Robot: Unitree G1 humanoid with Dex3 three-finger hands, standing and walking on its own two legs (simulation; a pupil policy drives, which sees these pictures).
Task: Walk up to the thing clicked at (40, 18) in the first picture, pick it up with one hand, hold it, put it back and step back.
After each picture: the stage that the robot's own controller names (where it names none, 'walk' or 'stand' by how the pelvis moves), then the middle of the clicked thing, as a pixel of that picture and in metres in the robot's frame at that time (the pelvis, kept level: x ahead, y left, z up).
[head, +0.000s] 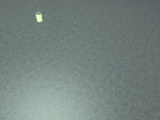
stand; (39, 16) +1.75 +0.57 -0.72
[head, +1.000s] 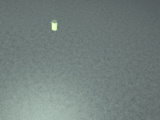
walk; (54, 25) +1.67 +0.27 -0.70
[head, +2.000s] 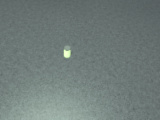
walk; (67, 51) +1.09 +0.13 -0.71
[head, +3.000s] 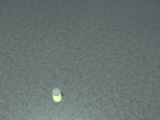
walk; (57, 95) +0.63 +0.19 -0.71
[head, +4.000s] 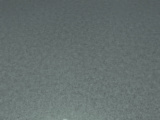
walk; out of the picture +0.38 +0.19 -0.70
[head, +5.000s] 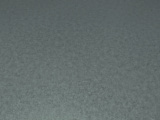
stand; out of the picture +0.30 +0.15 -0.72
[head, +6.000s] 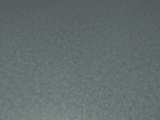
stand; out of the picture +0.32 +0.16 -0.72
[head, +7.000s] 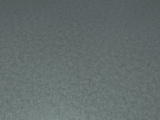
stand; out of the picture +0.31 +0.17 -0.73
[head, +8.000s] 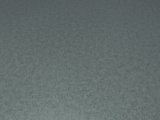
stand; out of the picture +0.29 +0.17 -0.73
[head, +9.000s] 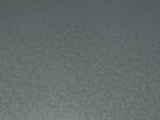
stand; out of the picture +0.29 +0.17 -0.73
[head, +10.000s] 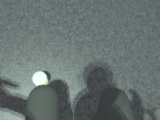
go down; (40, 79) +0.36 +0.18 -0.41
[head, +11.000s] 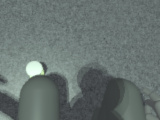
go down; (35, 71) +0.38 +0.20 -0.31
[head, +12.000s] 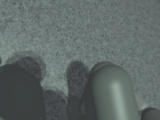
close in; out of the picture +0.36 +0.23 -0.22
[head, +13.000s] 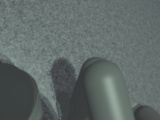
close; out of the picture +0.36 +0.24 -0.22
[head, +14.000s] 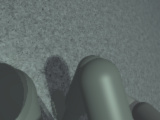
close; out of the picture +0.37 +0.24 -0.21
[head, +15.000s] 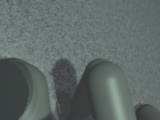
lift; out of the picture +0.32 +0.24 -0.21
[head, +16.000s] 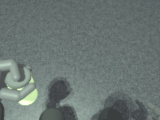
lift; (22, 86) +0.31 +0.19 +0.00
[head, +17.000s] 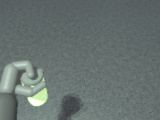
hold; (35, 87) +0.32 +0.17 +0.01
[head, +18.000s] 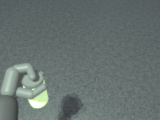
hold; (36, 89) +0.32 +0.17 -0.01
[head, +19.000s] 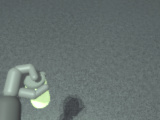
hold; (38, 90) +0.32 +0.16 -0.01
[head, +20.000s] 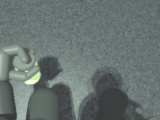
crouch; (27, 68) +0.37 +0.19 -0.10
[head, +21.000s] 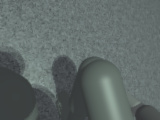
lower; out of the picture +0.37 +0.28 -0.22
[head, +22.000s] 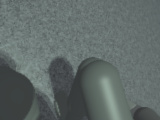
lower; out of the picture +0.37 +0.28 -0.22
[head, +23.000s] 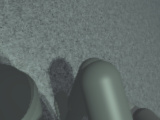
lower; out of the picture +0.36 +0.27 -0.22
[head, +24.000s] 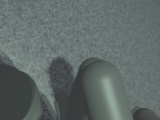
lower; out of the picture +0.36 +0.27 -0.22
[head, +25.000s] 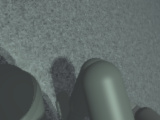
loosen; out of the picture +0.36 +0.26 -0.22
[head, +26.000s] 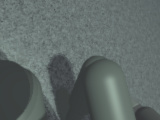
rise; out of the picture +0.35 +0.25 -0.22
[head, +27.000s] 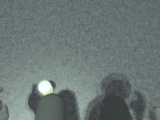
walk; (46, 88) +0.36 +0.20 -0.47
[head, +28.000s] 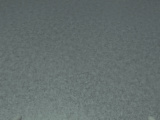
stand; out of the picture +0.30 +0.18 -0.66
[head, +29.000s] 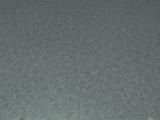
stand; out of the picture +0.31 +0.19 -0.66
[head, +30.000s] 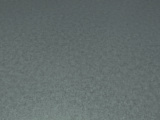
stand; out of the picture +0.32 +0.18 -0.72
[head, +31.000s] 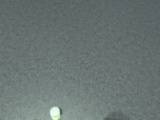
walk; (55, 113) +0.37 +0.14 -0.71
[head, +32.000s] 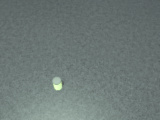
walk; (57, 83) +0.62 +0.21 -0.69
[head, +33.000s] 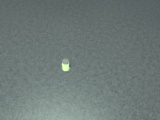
stand; (65, 64) +0.94 +0.17 -0.70
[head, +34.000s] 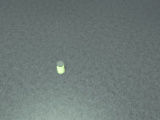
stand; (60, 67) +0.92 +0.20 -0.72
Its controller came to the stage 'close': yes
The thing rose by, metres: 0.70
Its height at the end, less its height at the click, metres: +0.00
